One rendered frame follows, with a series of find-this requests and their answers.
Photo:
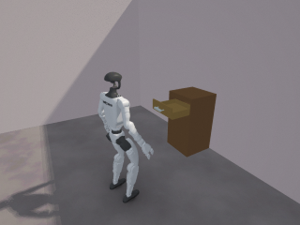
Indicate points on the drawer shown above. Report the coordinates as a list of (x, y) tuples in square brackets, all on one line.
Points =
[(173, 108)]

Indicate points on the right robot upper arm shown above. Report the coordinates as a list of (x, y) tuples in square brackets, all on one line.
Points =
[(123, 104)]

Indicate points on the cabinet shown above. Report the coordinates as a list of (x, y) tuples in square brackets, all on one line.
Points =
[(191, 134)]

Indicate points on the robot right forearm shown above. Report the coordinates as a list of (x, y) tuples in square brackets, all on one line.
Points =
[(136, 136)]

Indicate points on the robot right hand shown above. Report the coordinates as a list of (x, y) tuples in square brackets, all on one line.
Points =
[(146, 149)]

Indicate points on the robot left hand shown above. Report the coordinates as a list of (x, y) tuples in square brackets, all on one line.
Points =
[(108, 128)]

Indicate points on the right robot foot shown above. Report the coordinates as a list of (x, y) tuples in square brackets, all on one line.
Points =
[(134, 193)]

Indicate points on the robot right thigh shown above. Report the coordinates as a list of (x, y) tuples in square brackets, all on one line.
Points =
[(132, 152)]

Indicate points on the handle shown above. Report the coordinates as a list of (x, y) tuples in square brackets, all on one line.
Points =
[(158, 109)]

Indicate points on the robot left forearm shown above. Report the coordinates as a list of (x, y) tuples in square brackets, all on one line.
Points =
[(103, 118)]

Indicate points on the left robot upper arm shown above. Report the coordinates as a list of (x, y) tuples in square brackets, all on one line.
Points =
[(100, 109)]

